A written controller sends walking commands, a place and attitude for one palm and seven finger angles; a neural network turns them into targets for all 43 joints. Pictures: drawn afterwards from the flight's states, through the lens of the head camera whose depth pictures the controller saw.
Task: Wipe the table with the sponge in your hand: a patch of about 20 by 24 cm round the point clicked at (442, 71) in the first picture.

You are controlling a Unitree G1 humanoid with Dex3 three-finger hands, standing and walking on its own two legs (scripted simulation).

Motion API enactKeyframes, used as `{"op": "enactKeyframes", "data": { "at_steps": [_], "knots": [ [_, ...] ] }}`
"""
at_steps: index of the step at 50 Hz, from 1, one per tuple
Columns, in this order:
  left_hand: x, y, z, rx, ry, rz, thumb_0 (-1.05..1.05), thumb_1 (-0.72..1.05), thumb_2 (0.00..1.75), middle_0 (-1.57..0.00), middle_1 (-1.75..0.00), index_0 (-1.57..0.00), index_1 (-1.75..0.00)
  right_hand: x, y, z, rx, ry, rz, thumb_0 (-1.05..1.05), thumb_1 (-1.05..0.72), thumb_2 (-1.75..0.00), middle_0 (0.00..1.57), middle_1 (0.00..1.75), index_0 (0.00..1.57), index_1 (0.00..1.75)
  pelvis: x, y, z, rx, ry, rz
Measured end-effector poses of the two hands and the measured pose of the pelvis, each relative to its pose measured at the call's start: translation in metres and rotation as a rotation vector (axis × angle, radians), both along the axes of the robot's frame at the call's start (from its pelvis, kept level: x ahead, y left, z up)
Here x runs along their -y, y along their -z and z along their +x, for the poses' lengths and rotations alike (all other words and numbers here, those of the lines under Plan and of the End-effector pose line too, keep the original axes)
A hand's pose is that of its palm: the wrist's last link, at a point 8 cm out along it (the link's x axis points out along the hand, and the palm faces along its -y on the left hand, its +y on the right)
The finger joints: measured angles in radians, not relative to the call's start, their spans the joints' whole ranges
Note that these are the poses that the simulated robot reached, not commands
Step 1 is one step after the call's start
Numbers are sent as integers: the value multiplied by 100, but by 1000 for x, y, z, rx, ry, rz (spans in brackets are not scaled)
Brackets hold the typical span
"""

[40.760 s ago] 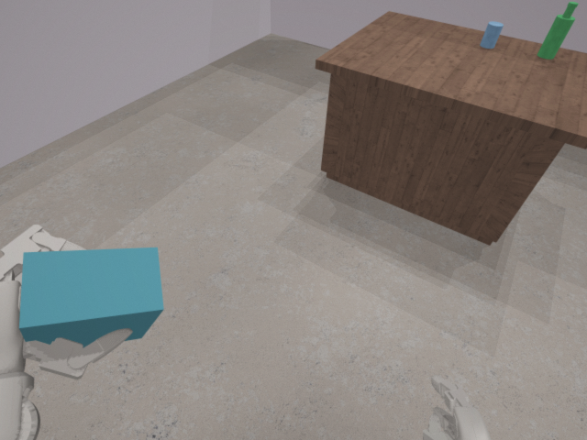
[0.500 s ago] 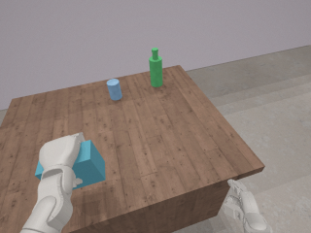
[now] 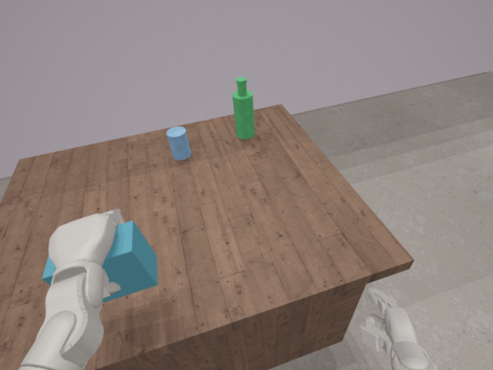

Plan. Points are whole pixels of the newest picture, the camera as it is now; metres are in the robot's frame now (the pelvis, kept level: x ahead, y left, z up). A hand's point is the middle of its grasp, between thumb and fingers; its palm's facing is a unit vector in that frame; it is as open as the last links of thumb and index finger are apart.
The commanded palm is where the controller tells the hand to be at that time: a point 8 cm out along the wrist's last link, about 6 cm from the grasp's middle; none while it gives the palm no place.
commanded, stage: bring the sponge back beside the body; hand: left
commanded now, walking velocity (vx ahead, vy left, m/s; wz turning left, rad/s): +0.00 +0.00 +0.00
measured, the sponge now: (111, 270) +0.24 +0.29 +0.04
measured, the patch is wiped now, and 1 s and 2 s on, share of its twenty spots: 1.00 1.00 1.00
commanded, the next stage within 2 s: step back with the hand held close in 1.30 s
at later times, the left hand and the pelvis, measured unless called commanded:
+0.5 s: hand (86, 267) +0.21 +0.29 +0.09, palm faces +0.08 -0.12 -0.99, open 10.0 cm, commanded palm +0.17 +0.28 +0.16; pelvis -0.01 +0.00 +0.00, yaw +0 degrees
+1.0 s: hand (68, 282) +0.18 +0.29 +0.11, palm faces +0.11 -0.14 -0.98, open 10.0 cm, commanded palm +0.14 +0.28 +0.18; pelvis -0.02 +0.01 +0.00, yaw +0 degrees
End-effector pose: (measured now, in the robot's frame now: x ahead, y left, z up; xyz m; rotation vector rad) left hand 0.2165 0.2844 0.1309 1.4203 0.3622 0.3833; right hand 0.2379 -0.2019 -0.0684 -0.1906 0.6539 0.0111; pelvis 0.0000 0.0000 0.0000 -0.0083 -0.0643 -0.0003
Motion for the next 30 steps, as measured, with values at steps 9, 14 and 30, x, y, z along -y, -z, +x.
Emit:
{"op": "enactKeyframes", "data": {
  "at_steps": [9,14,30],
  "knots": [
    [1,-6,-9,8,15,-7,-1,-50,106,-71,-134,-75,-136,-3,-3,1,20,-7,7,2,-91,-90,20,30,20,30,-1,0,-2,5,4,0],
    [1,-9,-17,22,10,-8,-1,-50,106,-71,-134,-75,-136,-8,-6,4,30,-22,11,2,-91,-90,20,30,20,30,-2,0,-3,10,3,0],
    [-4,-19,-38,41,-1,-10,-1,-50,106,-71,-134,-75,-135,-22,-13,7,58,-54,16,2,-91,-90,20,30,19,29,-6,0,-10,25,5,-1]
  ]
}}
